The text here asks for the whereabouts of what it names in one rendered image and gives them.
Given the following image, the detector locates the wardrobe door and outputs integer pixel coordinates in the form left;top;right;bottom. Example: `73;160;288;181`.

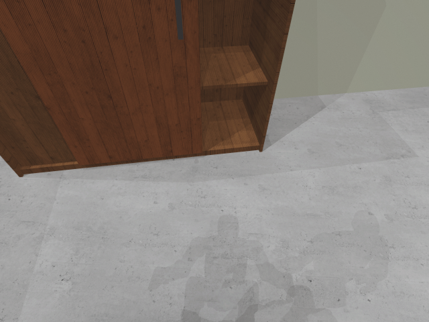
0;28;76;166
0;0;202;165

